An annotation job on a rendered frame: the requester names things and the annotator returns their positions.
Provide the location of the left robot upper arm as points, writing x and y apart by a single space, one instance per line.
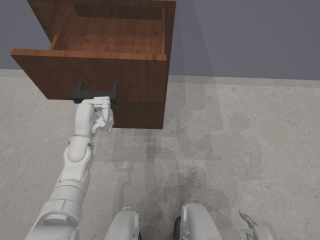
54 232

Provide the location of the handle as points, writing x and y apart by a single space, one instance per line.
79 94

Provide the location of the cabinet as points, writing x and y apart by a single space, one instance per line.
130 115

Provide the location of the left robot hand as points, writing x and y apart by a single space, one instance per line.
85 117

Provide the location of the left robot forearm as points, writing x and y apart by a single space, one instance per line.
64 207

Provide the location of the robot right thigh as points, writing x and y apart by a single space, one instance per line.
199 222

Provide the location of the right robot hand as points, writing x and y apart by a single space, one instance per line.
260 232

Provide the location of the robot right shin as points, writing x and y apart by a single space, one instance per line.
184 234

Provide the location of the drawer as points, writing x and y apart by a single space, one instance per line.
100 45

